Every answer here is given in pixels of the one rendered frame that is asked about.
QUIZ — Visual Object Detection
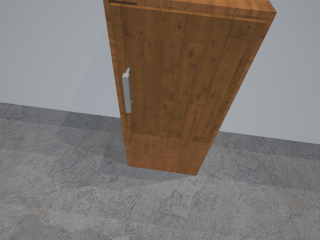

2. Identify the handle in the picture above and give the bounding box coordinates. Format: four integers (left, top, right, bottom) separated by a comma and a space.
122, 67, 133, 113

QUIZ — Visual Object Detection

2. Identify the cupboard door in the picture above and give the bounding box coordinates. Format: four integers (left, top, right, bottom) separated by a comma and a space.
109, 2, 266, 144

